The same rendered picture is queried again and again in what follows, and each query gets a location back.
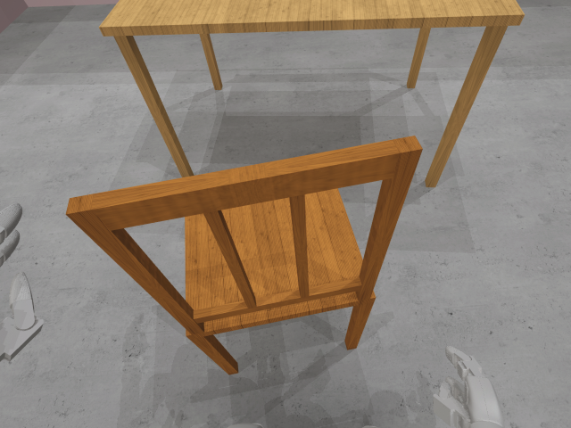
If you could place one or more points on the robot right hand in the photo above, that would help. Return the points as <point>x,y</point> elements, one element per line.
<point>476,401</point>

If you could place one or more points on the chair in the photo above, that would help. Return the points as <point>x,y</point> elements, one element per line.
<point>264,243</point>

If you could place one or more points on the table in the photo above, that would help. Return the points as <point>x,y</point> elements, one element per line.
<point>130,18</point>

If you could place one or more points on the robot left hand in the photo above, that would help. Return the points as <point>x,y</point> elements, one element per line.
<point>17,331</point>

